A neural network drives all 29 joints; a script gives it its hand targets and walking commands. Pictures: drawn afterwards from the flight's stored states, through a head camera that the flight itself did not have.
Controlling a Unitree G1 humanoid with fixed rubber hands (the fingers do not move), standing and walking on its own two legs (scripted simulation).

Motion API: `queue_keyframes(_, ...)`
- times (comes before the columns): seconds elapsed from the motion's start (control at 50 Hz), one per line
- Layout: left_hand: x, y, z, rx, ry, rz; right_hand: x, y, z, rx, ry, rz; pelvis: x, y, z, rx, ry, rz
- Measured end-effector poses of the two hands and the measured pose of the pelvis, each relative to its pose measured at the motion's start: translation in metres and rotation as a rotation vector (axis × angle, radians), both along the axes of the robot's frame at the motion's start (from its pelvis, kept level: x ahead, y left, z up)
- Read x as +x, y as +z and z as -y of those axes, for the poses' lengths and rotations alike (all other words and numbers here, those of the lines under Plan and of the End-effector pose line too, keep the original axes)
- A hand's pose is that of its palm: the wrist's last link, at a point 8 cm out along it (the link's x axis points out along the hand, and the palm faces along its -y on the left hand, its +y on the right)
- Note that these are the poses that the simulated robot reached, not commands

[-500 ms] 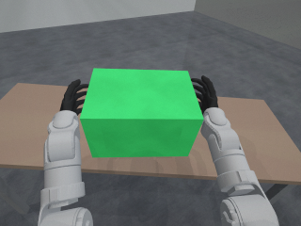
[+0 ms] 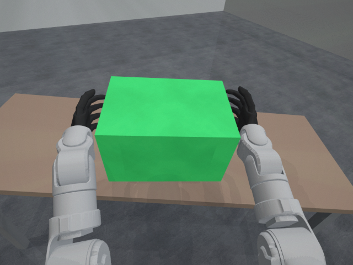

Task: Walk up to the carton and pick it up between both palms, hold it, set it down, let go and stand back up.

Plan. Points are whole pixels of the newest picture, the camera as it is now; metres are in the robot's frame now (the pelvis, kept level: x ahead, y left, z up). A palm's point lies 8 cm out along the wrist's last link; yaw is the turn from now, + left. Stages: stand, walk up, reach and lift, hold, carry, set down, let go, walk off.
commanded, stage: hold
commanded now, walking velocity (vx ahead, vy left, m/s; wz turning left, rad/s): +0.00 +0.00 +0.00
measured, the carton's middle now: (167, 129) +0.38 +0.00 +0.14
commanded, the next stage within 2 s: set down in 0.82 s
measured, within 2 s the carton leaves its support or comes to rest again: neither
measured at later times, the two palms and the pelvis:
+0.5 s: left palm (79, 128) +0.35 +0.18 +0.17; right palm (241, 123) +0.36 -0.16 +0.18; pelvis +0.00 +0.00 +0.00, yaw +1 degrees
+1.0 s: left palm (81, 126) +0.35 +0.18 +0.18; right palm (244, 121) +0.36 -0.17 +0.18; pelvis +0.00 +0.00 +0.00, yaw +0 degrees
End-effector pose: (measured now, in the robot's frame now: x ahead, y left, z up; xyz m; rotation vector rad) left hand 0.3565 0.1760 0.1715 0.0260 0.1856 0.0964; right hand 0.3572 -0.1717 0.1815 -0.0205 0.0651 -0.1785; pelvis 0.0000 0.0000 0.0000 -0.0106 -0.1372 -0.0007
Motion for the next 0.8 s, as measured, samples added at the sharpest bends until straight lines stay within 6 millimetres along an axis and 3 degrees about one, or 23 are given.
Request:
queue_keyframes(0.52, -0.0024, -0.002, -0.0069, 0.014, 0.022, -0.017, 0.0059, -0.0053, -0.007, 0.013, 0.025, -0.016, 0.0044, 0.0001, 0.0017, 0.0, 0.012, 0.01)
queue_keyframes(0.8, -0.0007, 0.0002, -0.0009, 0.03, 0.008, -0.017, 0.0027, -0.0089, -0.0008, 0.014, 0.012, -0.017, 0.0028, 0.0, -0.0016, 0.0, -0.001, 0.007)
